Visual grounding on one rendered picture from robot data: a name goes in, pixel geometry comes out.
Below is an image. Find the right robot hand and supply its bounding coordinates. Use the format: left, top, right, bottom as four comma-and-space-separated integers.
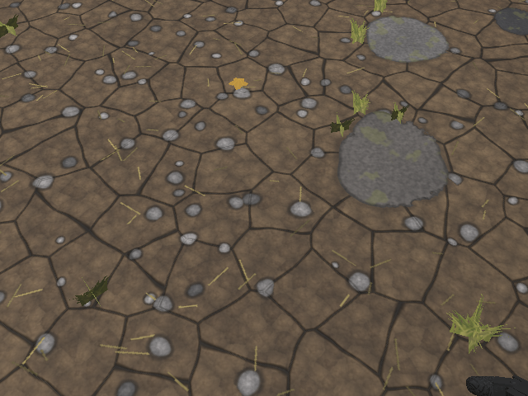
466, 375, 528, 396

